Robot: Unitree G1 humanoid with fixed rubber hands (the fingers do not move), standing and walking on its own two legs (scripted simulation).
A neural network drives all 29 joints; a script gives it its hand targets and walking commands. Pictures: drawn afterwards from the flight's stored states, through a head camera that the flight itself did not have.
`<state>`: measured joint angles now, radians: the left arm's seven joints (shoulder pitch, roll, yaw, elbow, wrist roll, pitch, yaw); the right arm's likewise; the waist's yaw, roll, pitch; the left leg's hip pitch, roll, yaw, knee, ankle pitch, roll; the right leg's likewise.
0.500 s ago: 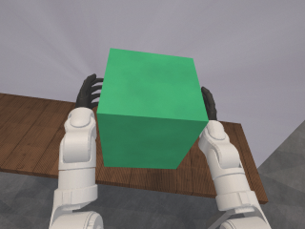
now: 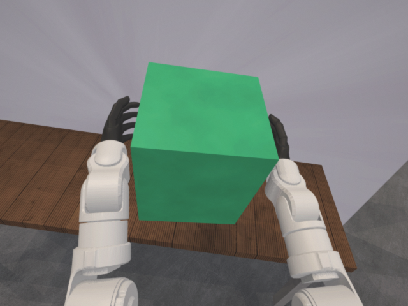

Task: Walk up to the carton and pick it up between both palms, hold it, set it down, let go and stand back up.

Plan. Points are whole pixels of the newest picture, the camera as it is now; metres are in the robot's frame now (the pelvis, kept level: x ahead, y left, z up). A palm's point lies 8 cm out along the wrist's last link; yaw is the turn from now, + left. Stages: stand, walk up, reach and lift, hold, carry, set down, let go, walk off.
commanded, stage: hold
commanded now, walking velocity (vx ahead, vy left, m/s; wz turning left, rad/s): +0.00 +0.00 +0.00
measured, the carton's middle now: (196, 151) +0.39 +0.01 +0.12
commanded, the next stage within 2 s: set down in 0.96 s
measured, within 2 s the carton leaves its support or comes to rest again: neither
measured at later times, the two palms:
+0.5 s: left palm (115, 139) +0.36 +0.16 +0.17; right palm (277, 156) +0.35 -0.14 +0.16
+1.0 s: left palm (114, 140) +0.36 +0.16 +0.17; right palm (276, 156) +0.35 -0.14 +0.16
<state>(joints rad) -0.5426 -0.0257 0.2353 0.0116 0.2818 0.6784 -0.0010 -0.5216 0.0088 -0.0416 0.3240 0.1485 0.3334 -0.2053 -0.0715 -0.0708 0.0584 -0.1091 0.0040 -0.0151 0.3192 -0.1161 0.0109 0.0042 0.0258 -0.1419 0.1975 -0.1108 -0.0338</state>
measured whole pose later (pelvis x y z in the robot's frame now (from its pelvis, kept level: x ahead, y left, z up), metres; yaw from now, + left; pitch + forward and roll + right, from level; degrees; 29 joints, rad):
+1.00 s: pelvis +0.00 +0.00 +0.00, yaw +0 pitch -6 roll -1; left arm -0.52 -0.03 0.23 -0.03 0.28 0.71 0.00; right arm -0.51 0.00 -0.02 0.30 0.17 0.36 -0.22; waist -0.07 -0.07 0.06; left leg -0.09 0.01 -0.01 0.32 -0.12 0.01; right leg 0.02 0.03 -0.14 0.19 -0.11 -0.03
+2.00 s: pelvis +0.06 -0.01 +0.00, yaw +0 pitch -1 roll +0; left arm -0.46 -0.05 0.25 0.44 0.24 0.13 0.00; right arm -0.42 0.02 -0.06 0.63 0.05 -0.16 -0.21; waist -0.05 -0.02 0.04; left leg -0.07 -0.01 -0.01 0.23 -0.15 0.01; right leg 0.03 0.02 -0.13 0.14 -0.16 -0.02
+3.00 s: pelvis +0.03 +0.01 +0.00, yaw -1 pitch +15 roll -1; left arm -0.73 -0.02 0.53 1.02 0.41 -0.23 -0.02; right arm -0.61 0.17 -0.58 0.87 -0.50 -0.30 -0.13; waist -0.04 -0.01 -0.11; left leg -0.40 -0.02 0.00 0.16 -0.02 0.02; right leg -0.33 0.01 -0.12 0.12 -0.05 -0.02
